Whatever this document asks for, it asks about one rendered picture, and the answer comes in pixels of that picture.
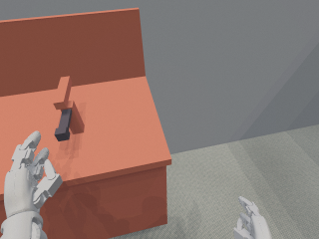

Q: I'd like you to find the robot right hand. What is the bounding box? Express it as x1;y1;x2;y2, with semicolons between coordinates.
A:
233;196;272;239

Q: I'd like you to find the tap lever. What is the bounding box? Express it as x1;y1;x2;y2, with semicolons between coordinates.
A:
54;109;72;141

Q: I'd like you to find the robot left hand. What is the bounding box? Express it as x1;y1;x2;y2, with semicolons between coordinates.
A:
4;130;63;218

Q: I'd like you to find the counter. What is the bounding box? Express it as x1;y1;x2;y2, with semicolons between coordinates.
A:
0;7;172;239

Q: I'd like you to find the left robot forearm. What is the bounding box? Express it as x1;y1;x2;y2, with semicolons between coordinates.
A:
0;210;48;239

